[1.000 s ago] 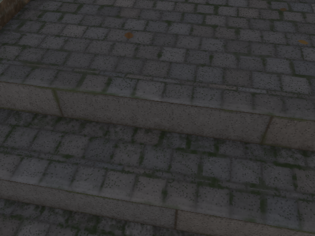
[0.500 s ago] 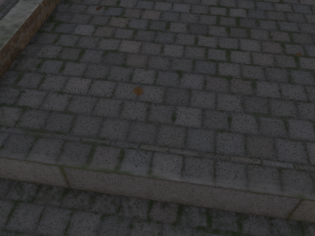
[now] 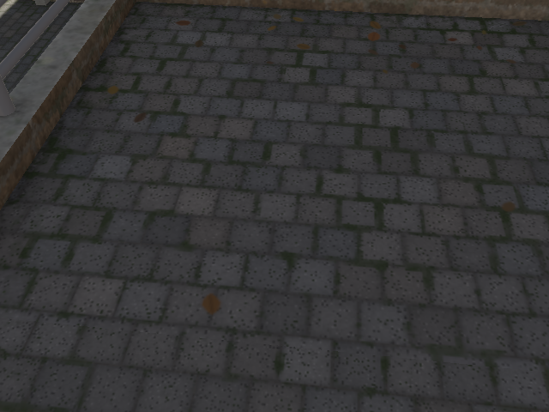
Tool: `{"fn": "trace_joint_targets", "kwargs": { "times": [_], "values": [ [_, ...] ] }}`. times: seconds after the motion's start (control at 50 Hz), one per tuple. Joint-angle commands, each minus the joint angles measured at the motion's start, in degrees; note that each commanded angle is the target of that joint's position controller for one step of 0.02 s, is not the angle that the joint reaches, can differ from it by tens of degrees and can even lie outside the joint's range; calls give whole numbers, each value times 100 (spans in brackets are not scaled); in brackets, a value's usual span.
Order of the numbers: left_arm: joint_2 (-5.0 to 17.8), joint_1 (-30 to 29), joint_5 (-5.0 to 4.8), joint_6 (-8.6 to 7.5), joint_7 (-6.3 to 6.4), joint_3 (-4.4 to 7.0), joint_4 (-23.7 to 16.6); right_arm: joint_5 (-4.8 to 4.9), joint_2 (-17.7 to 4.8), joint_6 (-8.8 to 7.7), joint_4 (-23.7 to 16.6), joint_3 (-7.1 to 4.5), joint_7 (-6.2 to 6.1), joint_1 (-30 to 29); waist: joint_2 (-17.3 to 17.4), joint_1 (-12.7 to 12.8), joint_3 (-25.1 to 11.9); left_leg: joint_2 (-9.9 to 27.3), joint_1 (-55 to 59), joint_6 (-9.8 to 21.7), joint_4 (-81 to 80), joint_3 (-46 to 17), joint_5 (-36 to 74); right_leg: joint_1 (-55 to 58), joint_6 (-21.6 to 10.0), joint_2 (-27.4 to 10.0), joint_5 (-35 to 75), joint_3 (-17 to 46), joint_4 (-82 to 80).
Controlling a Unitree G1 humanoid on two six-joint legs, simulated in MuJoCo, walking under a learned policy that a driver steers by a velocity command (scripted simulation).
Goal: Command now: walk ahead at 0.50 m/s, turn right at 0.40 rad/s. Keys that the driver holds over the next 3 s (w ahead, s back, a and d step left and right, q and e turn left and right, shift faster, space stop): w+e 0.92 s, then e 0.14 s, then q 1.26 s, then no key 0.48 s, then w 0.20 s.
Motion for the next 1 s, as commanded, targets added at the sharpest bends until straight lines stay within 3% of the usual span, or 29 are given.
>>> {"fn": "trace_joint_targets", "kwargs": {
  "times": [0.02, 0.04, 0.06, 0.08, 0.12, 0.16, 0.2, 0.24, 0.26, 0.28, 0.32, 0.34, 0.36, 0.38, 0.4, 0.42, 0.44, 0.48, 0.5, 0.54, 0.58, 0.62, 0.64, 0.7, 0.82, 0.92, 0.96, 0.98, 1.0],
  "values": [
    [-320, 232, -32, -5, -61, -110, 485, -30, 302, 18, -753, 181, -96, -477, -96, -536, 29, 82, -3268, 407, 2302, -181, -420, 2009, -846, -1375, 2063, 3326, -3064],
    [-413, 438, 101, -45, -99, -150, 691, -55, 288, 76, -809, 228, -108, -489, -70, -664, 48, 189, -3609, 454, 2215, 56, -425, 2054, -750, -1241, 2436, 2797, -3050],
    [-352, 457, 82, -119, -118, -118, 723, -6, 313, 104, -792, 269, -86, -544, -182, -714, 225, 411, -3712, 457, 1990, 412, -797, 1856, -684, -1099, 2356, 2212, -3185],
    [-356, 529, 177, -174, -114, -139, 767, 19, 293, 115, -803, 316, -82, -689, -109, -658, 309, 573, -3626, 408, 1784, 639, -710, 1457, -694, -909, 1835, 1979, -3386],
    [-255, 1191, 371, -253, -30, -205, 923, 127, 463, 90, -1009, 409, -135, -1166, -739, -417, 458, 606, -3707, 309, 2568, 978, -1122, 1015, -822, -823, 1322, 2170, -3714],
    [-192, 2004, 430, -213, -35, -239, 1144, 68, 425, 45, -1381, 510, -194, -2140, -626, -55, 615, 622, -4644, 373, 2725, 1031, -1603, 1753, -877, -1043, 1319, 2551, -3753],
    [-63, 2513, 496, -283, -148, -245, 1299, 43, 228, 71, -1866, 528, -277, -3083, -348, 248, 544, 856, -4548, 183, 720, 1188, -1137, 2157, -824, -1063, 1253, 2709, -3903],
    [-121, 2333, 218, -314, -358, -315, 1053, -48, 446, 294, -2263, 596, -293, -4063, -778, 311, 822, 979, -2824, -170, -691, 1657, -1706, 831, -1120, -1437, 1716, 2848, -4970],
    [-74, 1779, 32, -413, -390, -338, 642, -81, 594, 336, -2246, 587, -260, -3660, -1082, -22, 902, 819, -1707, -274, -900, 2081, -1813, 451, -1106, -1598, 2597, 2599, -5139],
    [42, 1747, -84, -504, -392, -335, 522, -51, 477, 363, -2263, 533, -265, -3521, -992, -83, 765, 641, -1142, -347, -1035, 2157, -1926, 588, -1066, -1676, 3584, 2498, -4990],
    [763, 1926, -226, -573, -354, -120, 428, -6, -7, 358, -2259, 358, -192, -3378, -1270, -296, 409, 51, -778, -344, -2281, 2384, -2730, 2174, -1016, -1797, 7397, 2373, -4477],
    [1005, 1969, -107, -600, -368, 16, 480, 93, -201, 254, -2207, 258, -219, -2935, -1435, -428, 125, 7, -375, -160, -2720, 2063, -2639, 2890, -787, -1867, 9136, 2215, -3857],
    [1109, 1610, -63, -600, -357, 189, 312, 75, -404, 158, -1966, 132, -283, -1796, -1250, -864, -699, 239, 1037, 87, -3056, 1366, -1481, 2813, -388, -1605, 9694, 1990, -2542],
    [194, 2267, 166, -654, -370, 51, 297, 167, -514, 114, -1631, 117, -321, -694, 451, -791, -2221, 1261, 3666, 1064, -4229, -1091, -1706, 859, -240, -944, 7403, 2084, -835],
    [-213, 1843, 119, -544, -403, -10, 258, -62, -741, 128, -1284, 67, -437, 557, 1600, -1305, -2148, 2267, 4409, 1554, -6228, -3621, -3341, -863, -49, 53, 1657, 2211, 1522],
    [80, 1120, -21, -435, -439, 136, 276, -138, -841, 6, -1063, 16, -510, 600, 1314, -1454, -807, 2218, 2964, 1068, -6924, -4085, -5537, -1837, -79, -165, 2021, 2486, 4072],
    [202, 1075, -91, -410, -353, 223, 363, 52, -917, -83, -981, -31, -521, -69, 714, -1023, 81, 2249, 1814, 889, -6830, -3328, -5567, -1963, -53, -450, 2438, 2085, 4648],
    [-66, 693, 1, -384, -193, 143, 201, 106, 287, -48, -480, 172, -457, -441, -660, -486, 101, 2381, 1361, 777, -6563, -1691, -3458, -1942, -272, -677, 2286, 1773, 4936],
    [-210, 412, 57, -314, -162, 65, 55, 105, 873, -43, -421, 300, -484, -682, -586, -236, 50, 2380, 1211, 724, -6770, -1430, -2609, -1926, -422, -821, 2244, 1780, 5156],
    [-538, 234, 43, -197, -163, -52, 32, 95, 1136, -97, -315, 334, -596, -1089, -380, 124, 247, 2010, 1036, 407, -7142, -316, -1866, -2013, -669, -939, 1994, 1928, 4731],
    [-317, -239, -44, -273, -272, -20, -157, -29, 732, -241, -327, 191, -603, -1092, -517, 150, 328, 1594, 998, 91, -7663, 1198, -1482, -1608, -675, -1058, 2259, 1422, 3439],
    [17, -755, -3, -309, -404, 49, -347, -11, 495, -298, -418, 169, -580, -1244, -132, 84, 387, 1554, 956, 156, -8304, 1731, -981, -1097, -319, -1262, 2189, 1045, 2481],
    [235, -953, 17, -330, -435, 121, -453, -96, 513, -331, -308, 215, -575, -1032, 21, 32, 376, 1598, 1314, 80, -8312, 1820, -466, -1253, -261, -1276, 2464, 1171, 2582],
    [133, -1202, -33, -367, -418, 107, -484, -357, 72, -349, -71, 166, -564, -79, -246, -251, 322, 1793, 3145, 102, -8252, 2274, 1169, -2036, -223, -1245, 3076, 1282, 1244],
    [-13, -2134, -73, -107, -325, 126, -667, -144, -79, -424, 221, 90, -340, 800, -39, -480, 812, 2089, 4299, 183, -8714, 2765, 2220, -1129, 31, -1214, 2475, 653, -862],
    [126, -2030, 12, -105, -198, 264, -654, -53, -227, -305, 168, -106, -466, 934, 188, -291, 928, 2296, 5286, 150, -8109, 3068, 3626, -416, 61, -812, 1164, 349, -1813],
    [409, -1643, -181, -257, -104, 382, -609, 28, -469, -216, 28, -240, -616, 737, 177, -47, 715, 2161, 5236, -24, -7299, 3215, 4773, 583, -69, -362, 2040, 65, -2992],
    [697, -1196, -242, -364, 8, 492, -537, -2, -471, -211, 16, -232, -623, 870, 327, 22, 297, 1979, 4387, -331, -6683, 3173, 4985, 2091, -317, -130, 3036, 48, -2791],
    [989, 88, -158, -387, 200, 550, -351, 6, -105, -300, -285, -132, -682, 1149, -323, 171, -1037, 1637, 2107, -1101, -4987, 3072, 3739, 5252, -1154, -785, 5100, 1056, -1587]
  ]
}}
Next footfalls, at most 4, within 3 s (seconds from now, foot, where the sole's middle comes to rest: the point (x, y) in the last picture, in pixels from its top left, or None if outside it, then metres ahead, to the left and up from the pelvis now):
0.34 left None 0.41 0.11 -0.54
0.98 right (423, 360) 0.58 -0.25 -0.54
1.42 left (377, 260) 0.84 -0.18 -0.54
1.84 right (457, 319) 0.68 -0.34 -0.54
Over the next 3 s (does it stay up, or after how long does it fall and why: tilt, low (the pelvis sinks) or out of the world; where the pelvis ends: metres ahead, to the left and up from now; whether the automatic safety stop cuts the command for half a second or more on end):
stays up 0.68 -0.17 0.23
